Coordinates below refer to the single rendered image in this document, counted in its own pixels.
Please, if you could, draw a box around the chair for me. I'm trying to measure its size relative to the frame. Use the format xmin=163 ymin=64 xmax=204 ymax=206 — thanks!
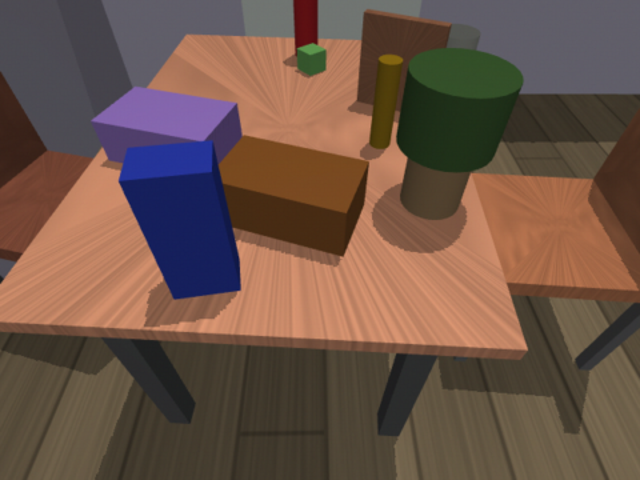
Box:
xmin=453 ymin=108 xmax=640 ymax=370
xmin=0 ymin=71 xmax=94 ymax=284

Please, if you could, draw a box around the table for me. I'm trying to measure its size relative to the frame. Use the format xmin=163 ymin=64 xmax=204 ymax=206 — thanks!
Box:
xmin=0 ymin=34 xmax=528 ymax=436

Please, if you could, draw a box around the potted plant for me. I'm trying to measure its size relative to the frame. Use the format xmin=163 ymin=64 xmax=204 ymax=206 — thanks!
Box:
xmin=396 ymin=48 xmax=523 ymax=220

